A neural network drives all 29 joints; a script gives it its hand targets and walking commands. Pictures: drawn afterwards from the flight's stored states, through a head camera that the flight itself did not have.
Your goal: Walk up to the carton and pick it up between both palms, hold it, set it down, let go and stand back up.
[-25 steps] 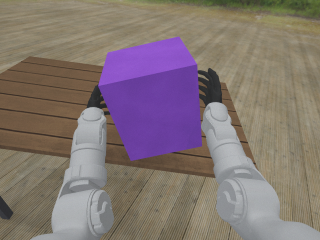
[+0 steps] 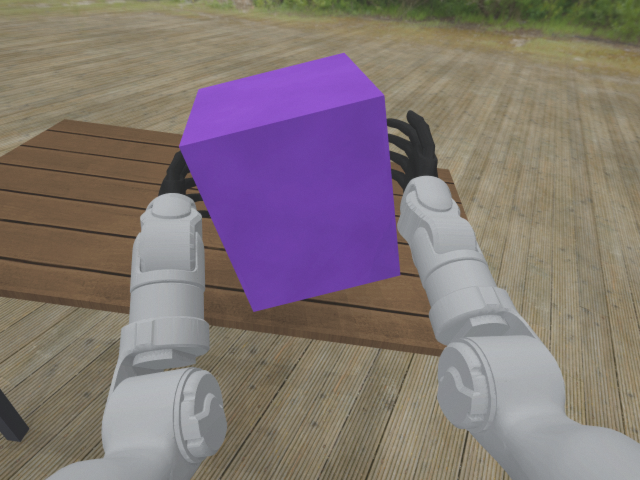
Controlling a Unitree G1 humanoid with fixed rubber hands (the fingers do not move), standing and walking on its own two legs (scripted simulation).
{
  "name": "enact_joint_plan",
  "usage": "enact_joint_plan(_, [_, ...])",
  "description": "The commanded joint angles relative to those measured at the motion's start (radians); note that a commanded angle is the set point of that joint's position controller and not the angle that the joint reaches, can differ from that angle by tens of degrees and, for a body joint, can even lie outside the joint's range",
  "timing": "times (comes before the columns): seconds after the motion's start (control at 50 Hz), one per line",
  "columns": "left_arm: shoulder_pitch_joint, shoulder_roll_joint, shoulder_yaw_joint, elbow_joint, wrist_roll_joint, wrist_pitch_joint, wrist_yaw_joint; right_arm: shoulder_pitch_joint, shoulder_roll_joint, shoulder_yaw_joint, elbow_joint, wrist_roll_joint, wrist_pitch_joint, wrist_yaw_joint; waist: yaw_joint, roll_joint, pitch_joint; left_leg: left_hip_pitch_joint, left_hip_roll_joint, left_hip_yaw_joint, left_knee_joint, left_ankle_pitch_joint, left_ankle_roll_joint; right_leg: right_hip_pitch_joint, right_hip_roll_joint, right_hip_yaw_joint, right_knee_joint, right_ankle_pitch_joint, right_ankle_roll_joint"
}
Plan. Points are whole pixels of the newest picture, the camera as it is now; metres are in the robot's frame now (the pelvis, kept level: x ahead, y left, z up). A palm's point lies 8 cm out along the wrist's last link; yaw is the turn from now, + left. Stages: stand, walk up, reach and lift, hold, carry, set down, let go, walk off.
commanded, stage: reach and lift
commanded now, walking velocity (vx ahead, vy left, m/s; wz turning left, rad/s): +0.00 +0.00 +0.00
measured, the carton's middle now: (299, 181) +0.45 -0.01 +0.20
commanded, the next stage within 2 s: hold in 0.88 s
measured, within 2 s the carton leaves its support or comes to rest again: neither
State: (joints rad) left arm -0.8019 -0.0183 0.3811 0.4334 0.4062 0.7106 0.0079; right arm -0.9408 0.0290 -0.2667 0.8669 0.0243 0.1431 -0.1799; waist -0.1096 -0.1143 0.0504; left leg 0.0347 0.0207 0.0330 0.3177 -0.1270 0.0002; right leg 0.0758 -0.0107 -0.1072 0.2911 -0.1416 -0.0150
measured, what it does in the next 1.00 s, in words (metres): stands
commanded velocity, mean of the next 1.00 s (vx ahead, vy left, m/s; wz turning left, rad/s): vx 0.00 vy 0.00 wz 0.00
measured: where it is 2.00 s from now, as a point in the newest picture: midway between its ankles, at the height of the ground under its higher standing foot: outside the picture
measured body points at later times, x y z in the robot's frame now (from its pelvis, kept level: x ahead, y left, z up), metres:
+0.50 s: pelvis +0.00 +0.00 +0.00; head -0.07 +0.04 +0.44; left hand +0.39 +0.14 +0.21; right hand +0.38 -0.15 +0.27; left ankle +0.05 +0.12 -0.75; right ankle +0.03 -0.11 -0.75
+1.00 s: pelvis +0.00 +0.00 +0.00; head -0.07 +0.03 +0.44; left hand +0.39 +0.15 +0.22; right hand +0.38 -0.15 +0.27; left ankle +0.05 +0.12 -0.75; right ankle +0.03 -0.11 -0.75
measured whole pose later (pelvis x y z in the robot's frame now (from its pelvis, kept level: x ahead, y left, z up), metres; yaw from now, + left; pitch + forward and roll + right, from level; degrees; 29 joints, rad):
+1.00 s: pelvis +0.00 +0.00 +0.00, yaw +0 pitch -12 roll +0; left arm -0.80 -0.01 0.36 0.32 0.39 0.84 0.02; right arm -0.97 0.00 -0.17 0.77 0.12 0.29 -0.21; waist -0.12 -0.09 0.03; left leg 0.00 0.02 0.03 0.33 -0.13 0.00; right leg 0.04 0.00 -0.10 0.31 -0.15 -0.02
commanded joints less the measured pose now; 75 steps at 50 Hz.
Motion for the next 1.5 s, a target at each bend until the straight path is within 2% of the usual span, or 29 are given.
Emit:
enact_joint_plan(0.0, [-0.795,-0.394,-0.304,-0.193,-0.132,-0.095,-0.193,-0.608,0.422,0.27,-0.103,0.06,0.011,0.159,-0.016,0.135,-0.321,0.071,-0.037,0.031,-0.067,0.071,0.001,0.057,0.034,-0.012,-0.058,0.072,0.059])
enact_joint_plan(0.08, [-0.822,-0.423,-0.359,-0.276,-0.152,-0.077,-0.195,-0.628,0.446,0.315,-0.171,0.103,0.023,0.154,-0.031,0.172,-0.337,0.069,-0.044,0.033,-0.064,0.088,-0.014,0.067,0.044,-0.018,-0.054,0.085,0.051])
enact_joint_plan(0.12, [-0.839,-0.438,-0.388,-0.291,-0.171,-0.067,-0.187,-0.676,0.451,0.331,-0.231,0.118,0.024,0.156,-0.025,0.179,-0.359,0.071,-0.041,0.031,-0.061,0.083,-0.011,0.062,0.046,-0.015,-0.048,0.059,0.045])
enact_joint_plan(0.18, [-0.862,-0.443,-0.41,-0.336,-0.194,-0.064,-0.171,-0.708,0.467,0.364,-0.287,0.127,0.031,0.161,-0.015,0.156,-0.427,0.083,-0.04,0.023,-0.047,0.109,0.002,0.054,0.051,-0.02,-0.035,0.078,0.045])
enact_joint_plan(0.24, [-0.883,-0.458,-0.462,-0.392,-0.225,-0.065,-0.16,-0.733,0.473,0.404,-0.372,0.138,0.039,0.15,-0.03,0.16,-0.518,0.107,-0.046,0.018,-0.014,0.182,0.002,0.081,0.051,-0.009,-0.014,0.173,0.051])
enact_joint_plan(0.38, [-0.858,-0.434,-0.444,-0.398,-0.208,-0.03,-0.165,-0.688,0.452,0.41,-0.352,0.155,0.09,0.137,-0.037,0.157,-0.48,0.075,-0.044,0.015,-0.02,0.152,0.002,0.09,0.05,-0.004,-0.024,0.159,0.05])
enact_joint_plan(0.42, [-0.862,-0.42,-0.417,-0.379,-0.194,-0.021,-0.179,-0.679,0.452,0.401,-0.319,0.153,0.104,0.137,-0.036,0.128,-0.441,0.067,-0.048,0.018,-0.028,0.107,0.013,0.054,0.043,-0.001,-0.024,0.122,0.058])
enact_joint_plan(0.46, [-0.852,-0.401,-0.392,-0.363,-0.178,-0.012,-0.191,-0.664,0.444,0.378,-0.285,0.149,0.114,0.14,-0.032,0.137,-0.419,0.051,-0.046,0.024,-0.049,0.068,0.016,0.063,0.042,0.0,-0.033,0.079,0.061])
enact_joint_plan(0.5, [-0.858,-0.411,-0.376,-0.349,-0.167,-0.006,-0.2,-0.661,0.454,0.367,-0.273,0.141,0.116,0.138,-0.044,0.133,-0.381,0.059,-0.048,0.024,-0.05,0.091,0.011,0.058,0.039,0.001,-0.03,0.107,0.063])
enact_joint_plan(0.52, [-0.845,-0.406,-0.368,-0.341,-0.162,-0.002,-0.205,-0.667,0.451,0.376,-0.275,0.148,0.117,0.14,-0.029,0.134,-0.378,0.049,-0.052,0.029,-0.052,0.089,0.013,0.066,0.043,0.0,-0.035,0.095,0.066])
enact_joint_plan(0.6, [-0.869,-0.412,-0.371,-0.329,-0.168,0.0,-0.203,-0.703,0.451,0.369,-0.275,0.167,0.114,0.142,-0.017,0.161,-0.379,0.031,-0.051,0.027,-0.057,0.05,0.013,0.069,0.036,0.004,-0.043,0.034,0.047])
enact_joint_plan(0.62, [-0.873,-0.405,-0.375,-0.322,-0.174,-0.003,-0.199,-0.713,0.446,0.365,-0.277,0.162,0.114,0.146,-0.027,0.163,-0.383,0.029,-0.047,0.027,-0.062,0.032,0.013,0.052,0.039,-0.003,-0.044,0.013,0.043])
enact_joint_plan(0.68, [-0.888,-0.415,-0.365,-0.301,-0.173,0.001,-0.194,-0.723,0.458,0.348,-0.263,0.143,0.117,0.154,-0.032,0.147,-0.369,0.051,-0.039,0.028,-0.064,0.036,0.013,0.012,0.044,-0.008,-0.044,0.014,0.042])
enact_joint_plan(0.7, [-0.889,-0.422,-0.363,-0.294,-0.175,0.0,-0.195,-0.739,0.455,0.351,-0.277,0.143,0.115,0.158,-0.02,0.139,-0.389,0.053,-0.046,0.026,-0.063,0.03,0.02,0.027,0.043,-0.001,-0.048,0.007,0.042])
enact_joint_plan(0.76, [-0.909,-0.421,-0.371,-0.296,-0.177,-0.01,-0.194,-0.732,0.467,0.349,-0.259,0.141,0.114,0.157,-0.035,0.132,-0.398,0.057,-0.047,0.032,-0.058,0.033,0.019,0.026,0.043,-0.001,-0.039,0.019,0.049])
enact_joint_plan(0.88, [-0.958,-0.445,-0.407,-0.327,-0.226,-0.03,-0.172,-0.793,0.484,0.381,-0.313,0.167,0.118,0.149,-0.02,0.151,-0.516,0.058,-0.049,0.017,-0.028,0.131,0.017,0.058,0.056,-0.003,-0.014,0.113,0.049])
enact_joint_plan(0.92, [-0.955,-0.429,-0.405,-0.319,-0.223,-0.02,-0.167,-0.786,0.477,0.381,-0.303,0.175,0.127,0.148,-0.024,0.153,-0.492,0.058,-0.045,0.013,-0.024,0.121,0.015,0.053,0.057,0.0,-0.015,0.109,0.045])
enact_joint_plan(0.94, [-0.953,-0.421,-0.402,-0.319,-0.217,-0.014,-0.165,-0.771,0.466,0.381,-0.279,0.177,0.137,0.149,-0.04,0.153,-0.481,0.069,-0.047,0.01,-0.024,0.102,0.014,0.036,0.054,0.008,-0.018,0.086,0.048])
enact_joint_plan(0.96, [-0.95,-0.426,-0.4,-0.324,-0.213,-0.008,-0.166,-0.756,0.459,0.373,-0.254,0.177,0.145,0.149,-0.029,0.16,-0.472,0.07,-0.051,0.013,-0.026,0.101,0.014,0.027,0.053,0.009,-0.027,0.075,0.048])
enact_joint_plan(1.02, [-0.922,-0.419,-0.386,-0.309,-0.204,0.014,-0.172,-0.741,0.459,0.359,-0.238,0.185,0.16,0.146,-0.039,0.153,-0.421,0.069,-0.05,0.02,-0.034,0.096,0.012,0.026,0.05,0.009,-0.033,0.07,0.055])
enact_joint_plan(1.1, [-0.95,-0.423,-0.391,-0.358,-0.22,0.015,-0.182,-0.759,0.476,0.399,-0.309,0.214,0.175,0.137,-0.04,0.159,-0.481,0.052,-0.058,0.015,-0.026,0.14,0.003,0.061,0.057,0.011,-0.017,0.133,0.061])
enact_joint_plan(1.18, [-0.97,-0.428,-0.414,-0.389,-0.228,0.029,-0.177,-0.764,0.49,0.421,-0.307,0.244,0.205,0.131,-0.037,0.168,-0.483,0.053,-0.058,0.017,-0.024,0.165,-0.001,0.064,0.056,0.023,-0.021,0.154,0.057])
enact_joint_plan(1.22, [-0.952,-0.429,-0.415,-0.386,-0.226,0.044,-0.176,-0.753,0.467,0.415,-0.31,0.246,0.216,0.127,-0.053,0.178,-0.477,0.067,-0.052,0.015,-0.02,0.143,-0.006,0.06,0.059,0.02,-0.018,0.12,0.054])
enact_joint_plan(1.24, [-0.957,-0.42,-0.41,-0.38,-0.227,0.047,-0.178,-0.767,0.474,0.415,-0.318,0.255,0.218,0.127,-0.04,0.174,-0.477,0.05,-0.058,0.017,-0.023,0.113,0.001,0.053,0.058,0.02,-0.024,0.103,0.058])
enact_joint_plan(1.26, [-0.965,-0.434,-0.416,-0.382,-0.228,0.05,-0.177,-0.771,0.484,0.421,-0.319,0.255,0.223,0.126,-0.046,0.179,-0.462,0.038,-0.056,0.012,-0.025,0.116,-0.002,0.037,0.054,0.019,-0.016,0.106,0.054])
enact_joint_plan(1.28, [-0.952,-0.429,-0.398,-0.379,-0.224,0.055,-0.178,-0.775,0.48,0.421,-0.328,0.256,0.229,0.128,-0.03,0.154,-0.458,0.028,-0.056,0.013,-0.029,0.11,0.009,0.057,0.055,0.021,-0.025,0.095,0.053])
enact_joint_plan(1.34, [-0.962,-0.424,-0.39,-0.389,-0.22,0.076,-0.186,-0.772,0.485,0.419,-0.317,0.271,0.253,0.127,-0.034,0.169,-0.437,0.042,-0.057,0.017,-0.026,0.121,0.001,0.038,0.059,0.02,-0.014,0.113,0.058])
enact_joint_plan(1.42, [-0.969,-0.405,-0.37,-0.378,-0.217,0.09,-0.203,-0.747,0.468,0.406,-0.29,0.266,0.28,0.122,-0.038,0.151,-0.409,0.0,-0.056,0.02,-0.048,0.074,0.0,0.055,0.061,0.027,-0.026,0.085,0.06])
enact_joint_plan(1.48, [-1.014,-0.425,-0.387,-0.403,-0.223,0.082,-0.203,-0.787,0.504,0.408,-0.307,0.283,0.282,0.124,-0.026,0.161,-0.453,-0.003,-0.057,0.025,-0.052,0.064,0.004,0.065,0.059,0.025,-0.02,0.067,0.057])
